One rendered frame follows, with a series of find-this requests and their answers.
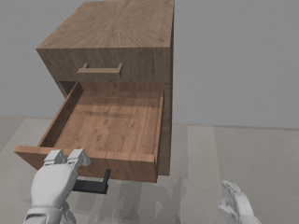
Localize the drawer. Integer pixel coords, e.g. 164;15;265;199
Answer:
13;81;164;184

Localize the right robot hand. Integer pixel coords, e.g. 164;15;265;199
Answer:
219;180;255;224

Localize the left robot hand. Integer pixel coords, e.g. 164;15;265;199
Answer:
31;148;92;224

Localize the handle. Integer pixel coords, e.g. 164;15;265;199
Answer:
77;68;122;79
72;169;110;194

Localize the cabinet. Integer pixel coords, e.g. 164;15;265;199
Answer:
36;0;175;176

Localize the robot right forearm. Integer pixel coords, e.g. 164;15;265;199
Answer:
237;215;262;224

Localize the robot left forearm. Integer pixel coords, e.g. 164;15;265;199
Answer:
23;206;63;224

